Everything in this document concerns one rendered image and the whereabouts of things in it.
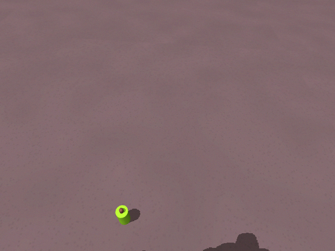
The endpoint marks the bottle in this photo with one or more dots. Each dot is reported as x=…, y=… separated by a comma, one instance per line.
x=123, y=215

